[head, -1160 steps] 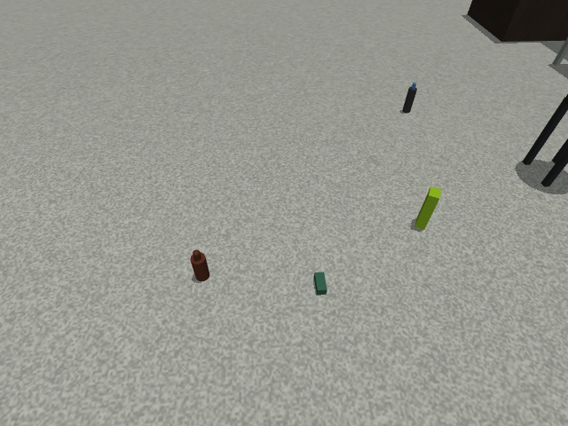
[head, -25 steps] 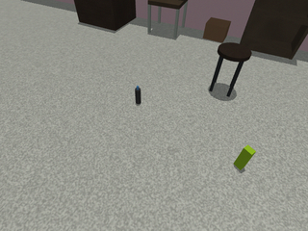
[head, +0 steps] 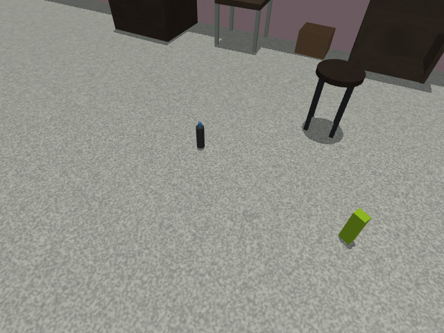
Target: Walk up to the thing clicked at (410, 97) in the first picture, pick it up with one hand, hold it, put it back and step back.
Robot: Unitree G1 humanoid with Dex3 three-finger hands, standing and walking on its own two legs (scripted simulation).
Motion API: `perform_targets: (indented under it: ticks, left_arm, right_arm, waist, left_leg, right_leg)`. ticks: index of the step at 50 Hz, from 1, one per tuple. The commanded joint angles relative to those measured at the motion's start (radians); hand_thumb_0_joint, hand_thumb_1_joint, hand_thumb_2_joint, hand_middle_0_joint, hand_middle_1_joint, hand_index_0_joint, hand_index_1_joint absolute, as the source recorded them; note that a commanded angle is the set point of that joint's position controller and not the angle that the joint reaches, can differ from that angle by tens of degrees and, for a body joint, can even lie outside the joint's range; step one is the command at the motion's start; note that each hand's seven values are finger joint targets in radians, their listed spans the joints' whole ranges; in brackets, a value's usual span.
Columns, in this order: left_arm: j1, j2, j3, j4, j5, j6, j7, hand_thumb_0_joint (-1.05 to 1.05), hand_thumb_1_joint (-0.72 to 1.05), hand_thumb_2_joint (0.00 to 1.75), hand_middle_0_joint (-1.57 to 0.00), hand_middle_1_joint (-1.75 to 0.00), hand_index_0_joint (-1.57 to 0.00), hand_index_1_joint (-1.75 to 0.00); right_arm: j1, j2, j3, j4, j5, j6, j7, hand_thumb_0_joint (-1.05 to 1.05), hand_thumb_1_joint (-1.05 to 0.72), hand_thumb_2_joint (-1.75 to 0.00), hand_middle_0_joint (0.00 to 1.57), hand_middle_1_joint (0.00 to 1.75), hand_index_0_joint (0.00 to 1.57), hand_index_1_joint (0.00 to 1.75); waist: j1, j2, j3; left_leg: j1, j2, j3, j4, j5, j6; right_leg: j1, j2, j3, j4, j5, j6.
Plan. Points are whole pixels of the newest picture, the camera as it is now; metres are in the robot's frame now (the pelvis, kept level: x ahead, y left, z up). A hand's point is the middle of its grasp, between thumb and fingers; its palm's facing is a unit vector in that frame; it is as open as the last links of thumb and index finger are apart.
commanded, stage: walk up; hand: left
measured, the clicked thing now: (200, 134) +1.42 +0.11 -0.68
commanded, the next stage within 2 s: none
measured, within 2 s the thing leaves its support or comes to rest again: neither
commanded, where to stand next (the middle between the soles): +1.07 -0.07 m, yaw -3 degrees
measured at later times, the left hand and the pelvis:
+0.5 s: hand out of the picture +0.16 +0.20 -0.13, palm faces -0.01 -0.91 -0.40, open 7.4 cm; pelvis +0.13 -0.08 +0.00, yaw -3 degrees
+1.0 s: hand (143, 201) +0.50 +0.21 -0.14, palm faces -0.10 -0.94 -0.34, open 7.4 cm; pelvis +0.39 -0.05 -0.01, yaw -3 degrees
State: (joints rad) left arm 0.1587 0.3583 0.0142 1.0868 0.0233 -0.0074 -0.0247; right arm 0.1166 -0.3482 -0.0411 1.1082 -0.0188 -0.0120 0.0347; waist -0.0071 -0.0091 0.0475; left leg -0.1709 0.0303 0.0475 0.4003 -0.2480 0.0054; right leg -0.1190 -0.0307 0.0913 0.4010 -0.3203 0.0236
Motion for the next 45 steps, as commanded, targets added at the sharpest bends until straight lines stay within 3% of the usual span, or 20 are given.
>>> perform_targets:
  ticks: [1,2,7,10,11,12,13,14,15,19,25,31,33,35,36,37,38,39,42,45]
  left_arm:
    - [-0.104,0.268,0.082,-0.143,0.023,-0.022,-0.019,0.00,0.90,0.90,-0.20,-0.30,-0.20,-0.30]
    - [-0.100,0.263,0.083,-0.153,0.019,-0.030,-0.022,0.00,0.90,0.90,-0.20,-0.30,-0.20,-0.30]
    - [0.026,0.237,0.093,-0.142,0.004,-0.045,-0.061,0.00,0.90,0.90,-0.20,-0.30,-0.20,-0.30]
    - [0.209,0.244,0.116,-0.086,0.009,-0.050,-0.048,0.00,0.90,0.90,-0.20,-0.30,-0.20,-0.30]
    - [0.341,0.297,0.142,-0.037,0.012,-0.058,-0.032,0.00,0.90,0.90,-0.20,-0.30,-0.20,-0.30]
    - [0.426,0.370,0.168,-0.034,0.021,-0.062,-0.014,0.00,0.90,0.90,-0.20,-0.30,-0.20,-0.30]
    - [0.311,0.417,0.170,-0.107,0.029,-0.071,-0.001,0.00,0.90,0.90,-0.20,-0.30,-0.20,-0.30]
    - [0.163,0.435,0.161,-0.157,0.017,-0.073,0.002,0.00,0.90,0.90,-0.20,-0.30,-0.20,-0.30]
    - [0.098,0.437,0.150,-0.186,0.009,-0.080,0.000,0.00,0.90,0.90,-0.20,-0.30,-0.20,-0.30]
    - [0.040,0.315,0.123,-0.193,-0.012,-0.101,0.002,0.00,0.90,0.90,-0.20,-0.30,-0.20,-0.30]
    - [0.080,0.328,0.140,-0.220,-0.004,-0.114,0.010,0.00,0.90,0.90,-0.20,-0.30,-0.20,-0.30]
    - [0.126,0.327,0.140,-0.220,-0.003,-0.103,0.004,0.00,0.90,0.90,-0.20,-0.30,-0.20,-0.30]
    - [0.125,0.322,0.130,-0.227,-0.009,-0.097,0.004,0.00,0.90,0.90,-0.20,-0.30,-0.20,-0.30]
    - [0.138,0.299,0.112,-0.231,-0.018,-0.092,0.006,0.00,0.90,0.90,-0.20,-0.30,-0.20,-0.30]
    - [0.195,0.247,0.093,-0.236,-0.024,-0.083,0.007,0.00,0.90,0.90,-0.20,-0.30,-0.20,-0.30]
    - [0.225,0.176,0.082,-0.260,-0.043,-0.079,0.004,0.00,0.90,0.90,-0.20,-0.30,-0.20,-0.30]
    - [0.179,0.259,0.100,-0.261,-0.043,-0.079,0.013,0.00,0.90,0.90,-0.20,-0.30,-0.20,-0.30]
    - [0.104,0.296,0.089,-0.265,-0.033,-0.081,0.020,0.00,0.90,0.90,-0.20,-0.30,-0.20,-0.30]
    - [0.136,0.241,0.073,-0.243,-0.056,-0.083,0.000,0.00,0.90,0.90,-0.20,-0.30,-0.20,-0.30]
    - [0.180,0.223,0.077,-0.231,-0.044,-0.060,-0.022,0.00,0.90,0.90,-0.20,-0.30,-0.20,-0.30]
  right_arm:
    - [0.095,-0.393,-0.135,-0.097,-0.016,-0.039,0.003,0.00,-0.90,-0.90,0.20,0.30,0.20,0.30]
    - [0.090,-0.391,-0.139,-0.112,-0.018,-0.045,0.005,0.00,-0.90,-0.90,0.20,0.30,0.20,0.30]
    - [-0.020,-0.335,-0.127,-0.184,-0.027,-0.048,0.019,0.00,-0.90,-0.90,0.20,0.30,0.20,0.30]
    - [-0.113,-0.303,-0.121,-0.223,-0.026,-0.028,0.023,0.00,-0.90,-0.90,0.20,0.30,0.20,0.30]
    - [-0.100,-0.250,-0.103,-0.231,-0.031,-0.021,0.022,0.00,-0.90,-0.90,0.20,0.30,0.20,0.30]
    - [-0.085,-0.162,-0.070,-0.247,-0.034,-0.015,0.024,0.00,-0.90,-0.90,0.20,0.30,0.20,0.30]
    - [-0.044,-0.159,-0.066,-0.254,-0.012,0.000,0.023,0.00,-0.90,-0.90,0.20,0.30,0.20,0.30]
    - [-0.007,-0.255,-0.088,-0.237,0.000,0.003,0.022,0.00,-0.90,-0.90,0.20,0.30,0.20,0.30]
    - [0.008,-0.297,-0.097,-0.225,0.005,-0.005,0.025,0.00,-0.90,-0.90,0.20,0.30,0.20,0.30]
    - [0.166,-0.273,-0.084,-0.146,0.023,-0.014,0.037,0.00,-0.90,-0.90,0.20,0.30,0.20,0.30]
    - [0.075,-0.273,-0.086,-0.222,0.000,-0.015,0.060,0.00,-0.90,-0.90,0.20,0.30,0.20,0.30]
    - [-0.013,-0.237,-0.079,-0.283,-0.013,-0.035,0.067,0.00,-0.90,-0.90,0.20,0.30,0.20,0.30]
    - [0.019,-0.235,-0.087,-0.278,-0.015,-0.040,0.058,0.00,-0.90,-0.90,0.20,0.30,0.20,0.30]
    - [0.184,-0.255,-0.105,-0.237,-0.024,-0.050,0.041,0.00,-0.90,-0.90,0.20,0.30,0.20,0.30]
    - [0.331,-0.310,-0.128,-0.205,-0.034,-0.058,0.029,0.00,-0.90,-0.90,0.20,0.30,0.20,0.30]
    - [0.410,-0.403,-0.155,-0.225,-0.037,-0.065,0.016,0.00,-0.90,-0.90,0.20,0.30,0.20,0.30]
    - [0.406,-0.428,-0.159,-0.233,0.003,-0.066,0.014,0.00,-0.90,-0.90,0.20,0.30,0.20,0.30]
    - [0.376,-0.417,-0.163,-0.240,0.018,-0.065,0.006,0.00,-0.90,-0.90,0.20,0.30,0.20,0.30]
    - [0.220,-0.304,-0.098,-0.282,0.021,-0.072,-0.010,0.00,-0.90,-0.90,0.20,0.30,0.20,0.30]
    - [0.181,-0.296,-0.091,-0.307,0.021,-0.084,-0.007,0.00,-0.90,-0.90,0.20,0.30,0.20,0.30]
  waist:
    - [-0.078,0.200,0.020]
    - [-0.071,0.158,0.054]
    - [0.005,0.203,-0.006]
    - [0.112,0.136,-0.049]
    - [0.168,-0.023,-0.100]
    - [0.215,-0.295,-0.070]
    - [0.162,-0.258,-0.005]
    - [0.091,-0.145,0.069]
    - [0.059,-0.125,0.135]
    - [-0.017,-0.113,0.089]
    - [0.019,-0.072,0.122]
    - [0.054,-0.068,0.070]
    - [0.041,-0.055,0.045]
    - [-0.042,0.035,-0.049]
    - [-0.093,0.139,-0.146]
    - [-0.118,0.341,-0.226]
    - [-0.127,0.287,-0.248]
    - [-0.122,0.195,-0.190]
    - [-0.026,0.096,-0.039]
    - [-0.001,0.149,-0.008]
  left_leg:
    - [0.162,0.387,-0.436,-0.310,-0.615,0.223]
    - [0.147,0.423,-0.453,-0.311,-0.545,0.253]
    - [0.049,0.251,-0.164,-0.233,-0.347,0.173]
    - [-0.191,0.165,-0.014,0.007,-0.425,0.121]
    - [-0.367,0.094,0.047,0.249,-0.484,0.087]
    - [-0.565,-0.034,0.090,0.583,-0.495,0.057]
    - [-0.615,-0.078,-0.105,0.760,-0.362,0.003]
    - [-0.542,-0.036,-0.194,0.756,-0.237,0.009]
    - [-0.530,0.015,-0.203,0.741,-0.175,0.020]
    - [-0.405,0.015,-0.218,0.646,0.026,0.005]
    - [-0.463,0.050,-0.199,0.430,0.094,-0.034]
    - [-0.343,0.078,-0.038,0.183,0.111,0.008]
    - [-0.249,0.045,0.015,0.153,0.085,0.031]
    - [0.019,-0.031,0.075,0.081,0.100,0.067]
    - [0.273,0.018,-0.023,0.097,0.005,0.127]
    - [0.476,0.283,-0.495,0.011,-0.107,0.229]
    - [0.519,0.392,-0.787,-0.094,-0.032,0.343]
    - [0.441,0.425,-0.743,-0.088,0.057,0.356]
    - [0.107,0.258,-0.230,-0.070,0.350,0.202]
    - [0.019,0.219,-0.127,-0.123,0.268,0.193]
  right_leg:
    - [-0.496,-0.007,-0.070,0.437,-0.197,-0.032]
    - [-0.510,-0.043,-0.039,0.415,-0.189,-0.034]
    - [-0.266,-0.033,-0.121,0.248,-0.087,-0.029]
    - [0.103,0.007,-0.191,0.047,0.130,-0.025]
    - [0.318,0.023,-0.147,0.063,0.062,-0.031]
    - [0.349,-0.104,0.101,-0.105,-0.258,-0.057]
    - [0.150,-0.322,0.498,-0.299,-0.628,-0.089]
    - [-0.017,-0.391,0.613,-0.412,-0.769,-0.118]
    - [-0.075,-0.382,0.584,-0.411,-0.728,-0.166]
    - [-0.066,-0.185,0.119,-0.307,-0.245,-0.103]
    - [-0.004,-0.246,0.060,-0.327,-0.195,-0.179]
    - [0.129,-0.227,-0.084,-0.173,0.223,-0.186]
    - [0.125,-0.221,-0.108,-0.081,0.393,-0.183]
    - [0.054,-0.153,-0.184,0.236,0.579,-0.156]
    - [-0.134,-0.092,-0.207,0.501,0.477,-0.119]
    - [-0.424,0.070,-0.197,0.765,0.072,-0.058]
    - [-0.540,0.125,-0.064,0.865,-0.244,-0.072]
    - [-0.560,0.051,0.028,0.904,-0.243,-0.084]
    - [-0.410,-0.014,0.048,0.777,-0.045,-0.079]
    - [-0.359,-0.029,-0.021,0.640,0.039,-0.039]
